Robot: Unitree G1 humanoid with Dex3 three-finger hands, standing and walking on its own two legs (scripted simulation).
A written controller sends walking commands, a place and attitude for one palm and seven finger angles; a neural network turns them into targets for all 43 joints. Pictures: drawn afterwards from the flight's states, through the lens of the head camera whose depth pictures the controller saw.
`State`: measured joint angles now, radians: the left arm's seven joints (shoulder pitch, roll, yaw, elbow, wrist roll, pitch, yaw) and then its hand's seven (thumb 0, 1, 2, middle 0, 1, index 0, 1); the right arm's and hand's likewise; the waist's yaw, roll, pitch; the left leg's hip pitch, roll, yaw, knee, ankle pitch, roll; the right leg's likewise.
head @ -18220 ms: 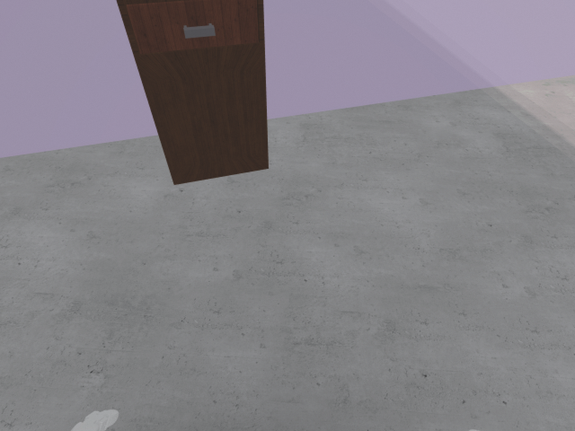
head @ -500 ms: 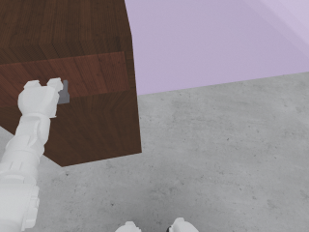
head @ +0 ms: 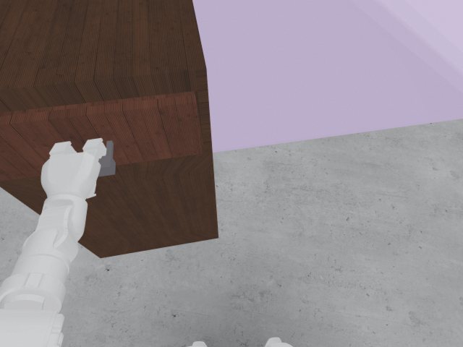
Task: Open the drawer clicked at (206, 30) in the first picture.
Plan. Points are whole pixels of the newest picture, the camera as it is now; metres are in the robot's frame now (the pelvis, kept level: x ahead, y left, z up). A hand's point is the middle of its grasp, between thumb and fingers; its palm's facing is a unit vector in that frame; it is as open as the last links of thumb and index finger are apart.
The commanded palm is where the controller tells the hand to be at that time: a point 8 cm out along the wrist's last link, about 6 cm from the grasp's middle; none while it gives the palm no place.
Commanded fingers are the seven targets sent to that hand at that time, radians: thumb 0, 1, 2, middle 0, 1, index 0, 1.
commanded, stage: pull the drawer open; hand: left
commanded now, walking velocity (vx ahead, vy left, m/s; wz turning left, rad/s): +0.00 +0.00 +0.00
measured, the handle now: (84, 158) +0.45 +0.29 +0.01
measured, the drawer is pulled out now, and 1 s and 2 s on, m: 0.02 0.16 0.27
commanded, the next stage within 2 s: none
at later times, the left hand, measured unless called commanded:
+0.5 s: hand (84, 220) +0.33 +0.27 -0.01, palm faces -0.02 -0.05 -1.00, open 6.0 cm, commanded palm +0.30 +0.27 +0.05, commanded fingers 0.00 0.90 0.90 -0.40 -1.35 -0.40 -1.35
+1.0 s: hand (80, 261) +0.26 +0.26 -0.01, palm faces -0.01 -0.05 -1.00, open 6.0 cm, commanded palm +0.23 +0.26 +0.05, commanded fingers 0.00 0.90 0.90 -0.40 -1.35 -0.40 -1.35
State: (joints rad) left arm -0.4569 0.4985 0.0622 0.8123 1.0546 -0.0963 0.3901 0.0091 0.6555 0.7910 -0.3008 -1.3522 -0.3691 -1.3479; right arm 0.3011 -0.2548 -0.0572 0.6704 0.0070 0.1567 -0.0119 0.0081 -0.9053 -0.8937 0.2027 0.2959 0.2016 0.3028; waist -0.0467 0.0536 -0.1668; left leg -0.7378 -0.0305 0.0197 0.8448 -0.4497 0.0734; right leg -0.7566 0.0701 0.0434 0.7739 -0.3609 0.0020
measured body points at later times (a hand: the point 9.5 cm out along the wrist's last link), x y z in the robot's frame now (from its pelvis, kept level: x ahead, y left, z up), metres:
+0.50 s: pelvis +0.00 -0.01 +0.01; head +0.07 -0.01 +0.45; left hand +0.33 +0.27 +0.05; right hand +0.14 -0.26 -0.12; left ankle -0.04 +0.07 -0.70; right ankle +0.00 -0.13 -0.70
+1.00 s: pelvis +0.00 -0.02 +0.01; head +0.05 -0.03 +0.45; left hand +0.26 +0.26 +0.05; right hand +0.17 -0.26 -0.11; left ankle -0.04 +0.07 -0.70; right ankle +0.00 -0.13 -0.70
